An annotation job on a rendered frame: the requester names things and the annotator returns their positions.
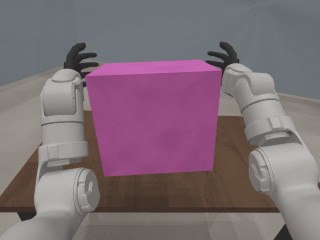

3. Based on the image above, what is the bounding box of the left robot upper arm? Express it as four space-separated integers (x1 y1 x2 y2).
0 167 100 240

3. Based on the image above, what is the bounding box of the right robot upper arm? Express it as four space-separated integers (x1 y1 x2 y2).
248 142 320 240

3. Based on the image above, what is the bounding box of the robot left forearm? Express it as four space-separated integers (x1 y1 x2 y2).
34 68 89 211

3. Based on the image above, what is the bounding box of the left robot hand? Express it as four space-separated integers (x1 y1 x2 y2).
63 42 99 88

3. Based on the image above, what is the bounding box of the carton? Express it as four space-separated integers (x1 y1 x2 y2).
85 59 222 177

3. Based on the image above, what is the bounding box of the robot right forearm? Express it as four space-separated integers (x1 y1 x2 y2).
221 63 319 184

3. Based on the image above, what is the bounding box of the table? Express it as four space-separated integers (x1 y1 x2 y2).
0 110 320 240

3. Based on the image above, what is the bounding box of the right robot hand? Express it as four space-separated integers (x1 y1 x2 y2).
205 41 240 86

